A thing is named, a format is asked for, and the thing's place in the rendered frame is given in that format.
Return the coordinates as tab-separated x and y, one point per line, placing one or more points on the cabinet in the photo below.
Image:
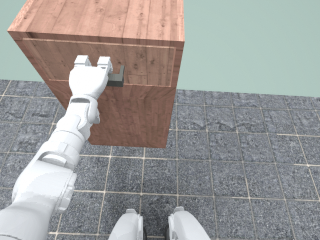
135	115

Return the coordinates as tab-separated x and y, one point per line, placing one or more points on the left robot hand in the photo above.
89	80

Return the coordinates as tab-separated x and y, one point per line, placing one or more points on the robot left forearm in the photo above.
67	140

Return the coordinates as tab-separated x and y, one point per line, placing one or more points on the left robot thigh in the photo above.
128	227

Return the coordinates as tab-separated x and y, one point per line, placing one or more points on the left robot upper arm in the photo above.
47	189

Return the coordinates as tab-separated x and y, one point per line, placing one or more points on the right robot shin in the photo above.
180	208

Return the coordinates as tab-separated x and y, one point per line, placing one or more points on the drawer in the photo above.
143	64

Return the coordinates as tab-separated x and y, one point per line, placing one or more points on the handle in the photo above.
116	80

